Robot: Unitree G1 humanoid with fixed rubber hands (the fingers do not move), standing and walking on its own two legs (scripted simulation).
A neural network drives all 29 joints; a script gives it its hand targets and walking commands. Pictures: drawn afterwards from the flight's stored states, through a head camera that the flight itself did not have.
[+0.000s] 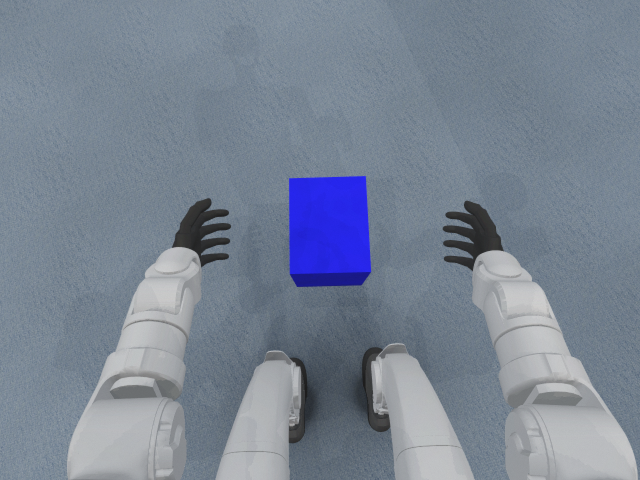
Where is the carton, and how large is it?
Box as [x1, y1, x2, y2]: [289, 176, 370, 286]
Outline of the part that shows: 365,176 289,178 290,274 297,286 361,284 370,272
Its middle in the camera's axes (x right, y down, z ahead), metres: +0.03 -0.02 +1.00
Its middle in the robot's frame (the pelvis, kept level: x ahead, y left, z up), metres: +0.51 +0.00 -0.57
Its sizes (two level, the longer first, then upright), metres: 0.227 0.180 0.235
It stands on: the floor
